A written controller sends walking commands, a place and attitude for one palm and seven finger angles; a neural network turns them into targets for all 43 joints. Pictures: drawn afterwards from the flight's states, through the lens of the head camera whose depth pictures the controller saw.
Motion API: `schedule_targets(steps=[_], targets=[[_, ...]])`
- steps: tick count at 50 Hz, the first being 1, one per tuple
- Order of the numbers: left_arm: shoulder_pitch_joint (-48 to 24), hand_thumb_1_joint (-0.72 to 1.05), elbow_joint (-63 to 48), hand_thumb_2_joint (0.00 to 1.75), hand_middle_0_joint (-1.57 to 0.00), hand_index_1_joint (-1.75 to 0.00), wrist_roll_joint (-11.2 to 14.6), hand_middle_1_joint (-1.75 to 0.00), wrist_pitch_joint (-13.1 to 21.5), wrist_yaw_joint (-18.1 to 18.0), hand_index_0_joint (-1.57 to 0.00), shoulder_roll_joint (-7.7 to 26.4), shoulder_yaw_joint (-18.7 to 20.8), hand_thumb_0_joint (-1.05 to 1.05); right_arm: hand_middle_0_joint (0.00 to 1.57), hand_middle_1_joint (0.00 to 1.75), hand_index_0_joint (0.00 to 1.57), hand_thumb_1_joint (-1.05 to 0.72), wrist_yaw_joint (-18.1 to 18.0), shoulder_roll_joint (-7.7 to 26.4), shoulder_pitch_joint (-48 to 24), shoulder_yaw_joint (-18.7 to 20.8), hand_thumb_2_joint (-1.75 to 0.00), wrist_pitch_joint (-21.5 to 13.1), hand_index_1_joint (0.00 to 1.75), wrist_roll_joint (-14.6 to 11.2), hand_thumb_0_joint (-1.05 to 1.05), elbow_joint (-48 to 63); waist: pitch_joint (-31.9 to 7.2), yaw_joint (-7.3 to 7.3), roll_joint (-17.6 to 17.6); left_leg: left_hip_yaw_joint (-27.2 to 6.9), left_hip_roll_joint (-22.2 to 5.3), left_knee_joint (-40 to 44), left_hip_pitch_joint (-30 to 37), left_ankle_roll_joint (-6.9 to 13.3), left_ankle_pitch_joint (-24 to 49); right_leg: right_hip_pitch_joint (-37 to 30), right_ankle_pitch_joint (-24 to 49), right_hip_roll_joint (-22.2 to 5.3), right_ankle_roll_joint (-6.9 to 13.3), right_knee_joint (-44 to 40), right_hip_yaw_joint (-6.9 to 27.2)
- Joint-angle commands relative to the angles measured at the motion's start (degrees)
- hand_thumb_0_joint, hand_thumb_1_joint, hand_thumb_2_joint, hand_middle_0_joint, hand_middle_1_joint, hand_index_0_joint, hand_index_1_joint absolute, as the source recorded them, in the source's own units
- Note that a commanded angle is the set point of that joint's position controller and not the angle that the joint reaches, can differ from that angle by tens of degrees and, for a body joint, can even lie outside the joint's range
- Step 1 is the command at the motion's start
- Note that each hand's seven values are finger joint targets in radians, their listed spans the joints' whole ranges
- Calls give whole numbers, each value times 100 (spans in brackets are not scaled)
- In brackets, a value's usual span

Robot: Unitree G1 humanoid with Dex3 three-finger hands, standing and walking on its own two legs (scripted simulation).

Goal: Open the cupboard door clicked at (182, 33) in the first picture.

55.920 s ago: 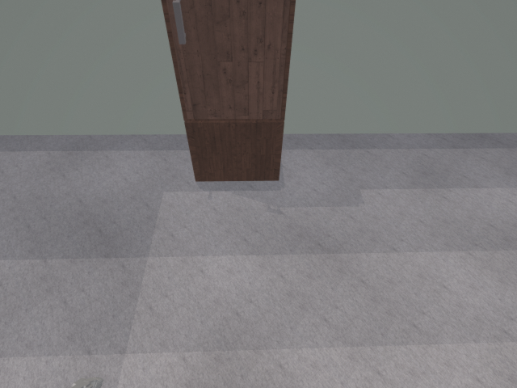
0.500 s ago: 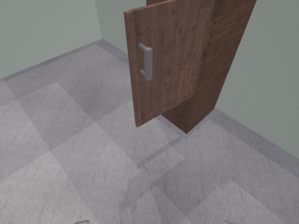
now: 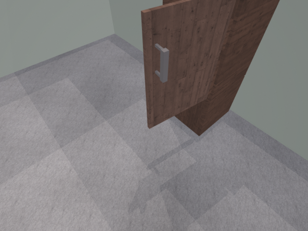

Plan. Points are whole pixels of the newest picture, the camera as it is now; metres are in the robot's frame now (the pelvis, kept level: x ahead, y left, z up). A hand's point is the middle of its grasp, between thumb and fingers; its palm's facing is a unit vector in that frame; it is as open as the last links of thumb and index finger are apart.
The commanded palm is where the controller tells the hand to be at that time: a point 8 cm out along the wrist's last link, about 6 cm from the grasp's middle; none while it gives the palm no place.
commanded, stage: let the arm hang, fingers relaxed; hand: left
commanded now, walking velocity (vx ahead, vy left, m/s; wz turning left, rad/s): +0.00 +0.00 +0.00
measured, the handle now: (160, 63) +0.65 +0.01 +0.07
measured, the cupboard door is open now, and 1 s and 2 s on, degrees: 82 82 82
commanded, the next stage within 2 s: look to check the result in 0.34 s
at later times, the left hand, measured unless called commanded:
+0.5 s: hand out of the picture +0.10 +0.23 -0.15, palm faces -0.02 -0.95 -0.32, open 7.4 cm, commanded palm none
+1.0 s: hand out of the picture +0.12 +0.23 -0.15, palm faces -0.04 -0.95 -0.32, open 7.4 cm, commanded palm none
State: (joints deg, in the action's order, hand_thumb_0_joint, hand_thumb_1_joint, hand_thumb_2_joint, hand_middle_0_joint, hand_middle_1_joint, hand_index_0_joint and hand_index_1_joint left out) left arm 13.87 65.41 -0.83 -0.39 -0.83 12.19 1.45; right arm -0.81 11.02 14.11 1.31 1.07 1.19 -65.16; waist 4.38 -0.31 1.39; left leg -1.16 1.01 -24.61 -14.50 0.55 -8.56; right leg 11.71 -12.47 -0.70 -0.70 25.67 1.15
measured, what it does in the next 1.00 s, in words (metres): stands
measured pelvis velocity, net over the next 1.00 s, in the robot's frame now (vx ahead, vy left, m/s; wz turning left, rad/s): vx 0.04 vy -0.01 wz -0.01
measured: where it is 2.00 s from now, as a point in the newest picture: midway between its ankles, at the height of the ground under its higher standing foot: outside the picture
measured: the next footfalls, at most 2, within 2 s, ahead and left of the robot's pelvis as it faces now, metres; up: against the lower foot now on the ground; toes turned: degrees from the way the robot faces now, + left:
none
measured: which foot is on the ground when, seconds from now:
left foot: down 0.00-1.00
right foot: down 0.00-1.00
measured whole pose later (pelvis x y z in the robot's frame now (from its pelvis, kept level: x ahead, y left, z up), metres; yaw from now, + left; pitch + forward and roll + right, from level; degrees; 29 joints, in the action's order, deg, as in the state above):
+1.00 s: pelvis +0.04 -0.01 +0.01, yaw -1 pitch -1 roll +0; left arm 5.8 64.7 -0.7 1.2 0.0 17.9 0.5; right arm 0.0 18.5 4.8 0.5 -0.3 0.8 -64.8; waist 4.1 -0.4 0.6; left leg -0.7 0.5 -18.4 -8.3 0.0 -8.9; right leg 5.5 -12.1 -0.4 -0.5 18.8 1.6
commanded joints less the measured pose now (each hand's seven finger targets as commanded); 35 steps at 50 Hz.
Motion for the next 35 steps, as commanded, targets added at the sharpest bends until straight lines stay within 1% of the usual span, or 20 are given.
schedule_targets(steps=[1, 2, 4, 5, 7, 9, 10, 13, 17, 18, 19, 20, 23, 24, 27, 29, 30, 31, 33, 35], targets=[[-17, 90, -262, 90, -20, -30, 0, -30, 98, -67, -20, 858, 152, 0, 20, 30, 20, -90, -47, 824, -20, 161, -90, -107, 30, 22, 0, 265, -20, -13, -55, -582, -536, 662, 105, 135, -816, 323, -730, -396, 347, -682, 419], [-41, 90, -274, 90, -20, -30, 1, -30, 112, -66, -20, 875, 155, 0, 20, 30, 20, -90, -49, 856, -42, 172, -90, -117, 30, 20, 0, 278, -86, -21, -89, -591, -544, 657, 160, 134, -754, 294, -660, -391, 348, -678, 442], [-110, 90, -307, 90, -20, -30, -3, -30, 123, -63, -20, 942, 168, 0, 20, 30, 20, -90, -43, 939, -140, 177, -90, -133, 30, 15, 0, 297, -82, 3, 60, -607, -574, 696, 180, 140, -712, 258, -535, -391, 347, -649, 416], [-180, 90, -292, 90, -20, -30, -6, -30, 126, -59, -20, 967, 171, 0, 20, 30, 20, -90, -37, 933, -195, 171, -90, -139, 30, 22, 0, 279, -77, -9, -13, -608, -574, 705, 149, 131, -673, 211, -478, -409, 338, -657, 415], [-270, 90, -319, 90, -20, -30, -9, -30, 144, -50, -20, 1023, 182, 0, 20, 30, 20, -90, -34, 1034, -278, 179, -90, -162, 30, 24, 0, 303, -150, -17, 28, -621, -594, 746, 219, 129, -562, 152, -335, -415, 332, -644, 425], [-329, 90, -359, 90, -20, -30, -9, -30, 182, -44, -20, 1111, 203, 0, 20, 30, 20, -90, -31, 1132, -382, 192, -90, -189, 30, 8, 0, 342, -295, 8, -103, -559, -590, 639, 339, 136, -198, 35, -91, -447, 332, -676, 426], [-422, 90, -363, 90, -20, -30, -7, -30, 183, -44, -20, 1123, 197, 0, 20, 30, 20, -90, -27, 1142, -422, 194, -90, -197, 30, 14, 0, 335, -311, -26, -148, -568, -600, 646, 391, 125, -78, 25, -22, -458, 324, -661, 422], [-537, 90, -388, 90, -20, -30, -5, -30, 194, -30, -20, 1210, 199, 0, 20, 30, 20, -90, -22, 1255, -564, 192, -90, -205, 30, 20, 0, 339, -300, -29, 18, -556, -611, 683, 466, 109, -40, 25, 21, -474, 319, -727, 449], [-692, 90, -407, 90, -20, -30, -2, -30, 213, -19, -20, 1353, 199, 0, 20, 30, 20, -90, -8, 1414, -730, 195, -90, -217, 30, 12, 0, 356, -396, -25, -95, -554, -637, 698, 568, 104, 147, -89, 182, -502, 308, -768, 447], [-730, 90, -412, 90, -20, -30, -1, -30, 213, -15, -20, 1379, 198, 0, 20, 30, 20, -90, -7, 1461, -764, 198, -90, -218, 30, 14, 0, 362, -397, -32, -37, -549, -643, 724, 591, 98, 125, -93, 156, -503, 305, -791, 455], [-725, 90, -429, 90, -20, -30, -3, -30, 229, -14, -20, 1425, 210, 0, 20, 30, 20, -90, -6, 1507, -814, 205, -90, -220, 30, 3, 0, 381, -439, -17, -129, -547, -642, 680, 647, 108, 238, -111, 259, -499, 311, -808, 467], [-799, 90, -416, 90, -20, -30, -2, -30, 224, -14, -20, 1454, 204, 0, 20, 30, 20, -90, 0, 1516, -820, 200, -90, -226, 30, 7, 0, 366, -470, -39, -115, -555, -656, 702, 658, 102, 323, -167, 329, -520, 303, -786, 450], [-835, 90, -412, 90, -20, -30, 4, -30, 227, -7, -20, 1528, 186, 0, 20, 30, 20, -90, 10, 1608, -936, 192, -90, -221, 30, 5, 0, 365, -495, -24, -47, -544, -660, 738, 727, 91, 292, -185, 301, -535, 299, -850, 466], [-829, 90, -429, 90, -20, -30, 5, -30, 239, -7, -20, 1563, 191, 0, 20, 30, 20, -90, 8, 1648, -958, 194, -90, -216, 30, -6, 0, 393, -502, -19, -134, -527, -655, 709, 755, 95, 328, -187, 331, -519, 306, -881, 483], [-888, 90, -405, 90, -20, -30, 13, -30, 240, -4, -20, 1628, 175, 0, 20, 30, 20, -90, 11, 1706, -1001, 179, -90, -231, 30, -5, 0, 366, -635, -28, -49, -524, -681, 717, 845, 85, 567, -316, 588, -556, 296, -854, 477], [-900, 90, -413, 90, -20, -30, 16, -30, 254, -5, -20, 1670, 179, 0, 20, 30, 20, -90, 10, 1764, -1006, 173, -90, -230, 30, -18, 0, 385, -681, -28, -149, -499, -695, 697, 887, 84, 677, -385, 719, -560, 293, -879, 464], [-934, 90, -397, 90, -20, -30, 17, -30, 244, -6, -20, 1679, 165, 0, 20, 30, 20, -90, 13, 1764, -1024, 168, -90, -228, 30, -12, 0, 369, -636, -37, -187, -514, -700, 736, 884, 78, 646, -363, 685, -566, 286, -882, 445], [-936, 90, -396, 90, -20, -30, 19, -30, 247, -7, -20, 1687, 163, 0, 20, 30, 20, -90, 13, 1782, -1025, 168, -90, -229, 30, -10, 0, 364, -678, -30, -132, -511, -698, 727, 916, 76, 716, -402, 753, -576, 284, -885, 459], [-938, 90, -381, 90, -20, -30, 21, -30, 240, -6, -20, 1712, 149, 0, 20, 30, 20, -90, 16, 1806, -1062, 158, -90, -221, 30, -11, 0, 354, -605, -33, -96, -500, -699, 763, 925, 67, 650, -363, 678, -576, 278, -926, 453], [-962, 90, -379, 90, -20, -30, 19, -30, 242, -6, -20, 1740, 149, 0, 20, 30, 20, -90, 16, 1822, -1072, 150, -90, -221, 30, -14, 0, 350, -577, -33, -162, -498, -705, 762, 922, 67, 707, -378, 743, -576, 278, -935, 453]])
